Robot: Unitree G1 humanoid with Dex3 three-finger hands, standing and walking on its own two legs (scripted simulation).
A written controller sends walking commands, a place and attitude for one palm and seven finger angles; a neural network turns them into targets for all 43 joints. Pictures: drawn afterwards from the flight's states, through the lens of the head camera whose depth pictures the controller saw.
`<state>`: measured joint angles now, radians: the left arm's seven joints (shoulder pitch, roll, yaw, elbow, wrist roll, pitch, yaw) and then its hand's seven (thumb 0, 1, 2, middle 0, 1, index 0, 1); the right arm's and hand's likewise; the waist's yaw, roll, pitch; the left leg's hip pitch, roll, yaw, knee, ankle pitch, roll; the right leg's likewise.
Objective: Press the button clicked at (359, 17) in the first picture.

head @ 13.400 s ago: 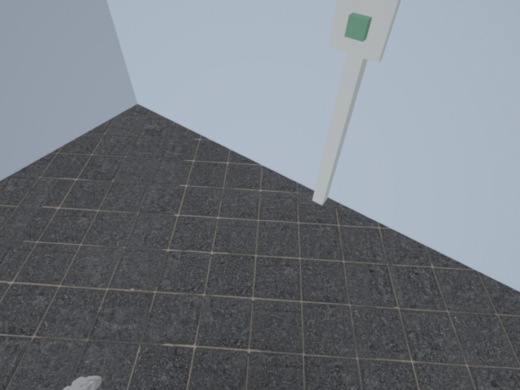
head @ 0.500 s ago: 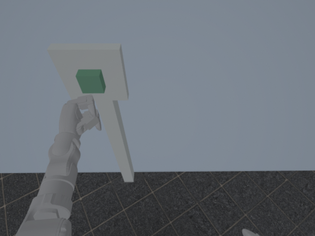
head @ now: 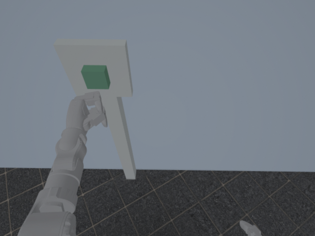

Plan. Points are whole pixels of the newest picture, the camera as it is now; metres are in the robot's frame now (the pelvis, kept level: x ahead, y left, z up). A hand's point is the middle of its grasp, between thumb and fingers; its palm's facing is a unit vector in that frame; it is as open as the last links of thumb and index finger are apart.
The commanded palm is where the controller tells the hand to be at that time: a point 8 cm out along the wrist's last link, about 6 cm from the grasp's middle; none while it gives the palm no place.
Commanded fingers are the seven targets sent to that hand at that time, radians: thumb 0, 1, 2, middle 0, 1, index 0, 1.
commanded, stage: press the button with the knuckle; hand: left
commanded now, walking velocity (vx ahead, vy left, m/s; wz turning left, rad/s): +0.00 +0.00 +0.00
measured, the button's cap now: (96, 76) +0.51 +0.19 +0.13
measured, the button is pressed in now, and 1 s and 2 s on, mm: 0 10 0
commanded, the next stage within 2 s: hold the button down briefly in 1.14 s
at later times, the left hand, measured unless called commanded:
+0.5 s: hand (102, 103) +0.43 +0.16 +0.10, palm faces +0.03 -1.00 +0.00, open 3.1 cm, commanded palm +0.41 +0.21 +0.10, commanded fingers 0.00 0.90 0.90 -1.30 -1.50 -1.30 -1.50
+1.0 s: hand (105, 97) +0.46 +0.16 +0.10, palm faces +0.04 -1.00 -0.01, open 2.9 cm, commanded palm +0.45 +0.20 +0.10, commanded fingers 0.00 0.90 0.90 -1.30 -1.50 -1.30 -1.50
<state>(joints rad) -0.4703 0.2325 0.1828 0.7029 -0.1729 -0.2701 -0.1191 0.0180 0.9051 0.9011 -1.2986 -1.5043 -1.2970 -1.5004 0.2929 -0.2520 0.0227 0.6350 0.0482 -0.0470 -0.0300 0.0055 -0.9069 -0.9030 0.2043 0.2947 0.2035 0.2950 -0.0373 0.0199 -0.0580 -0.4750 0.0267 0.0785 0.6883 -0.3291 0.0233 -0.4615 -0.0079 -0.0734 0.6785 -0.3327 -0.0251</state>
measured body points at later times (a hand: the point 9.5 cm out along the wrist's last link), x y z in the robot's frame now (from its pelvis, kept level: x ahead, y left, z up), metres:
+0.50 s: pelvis +0.00 +0.00 +0.00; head +0.05 +0.00 +0.45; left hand +0.43 +0.22 +0.10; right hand +0.08 -0.26 -0.12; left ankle +0.01 +0.10 -0.72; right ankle +0.01 -0.10 -0.72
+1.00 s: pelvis -0.01 +0.00 -0.01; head +0.06 +0.00 +0.44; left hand +0.45 +0.21 +0.10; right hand +0.04 -0.26 -0.13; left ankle +0.01 +0.10 -0.72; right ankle +0.01 -0.10 -0.72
